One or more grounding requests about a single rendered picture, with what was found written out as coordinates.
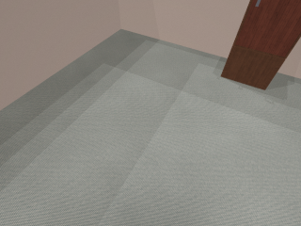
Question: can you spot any cupboard door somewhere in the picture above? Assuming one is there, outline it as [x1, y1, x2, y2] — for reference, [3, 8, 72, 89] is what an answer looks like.
[235, 0, 301, 57]

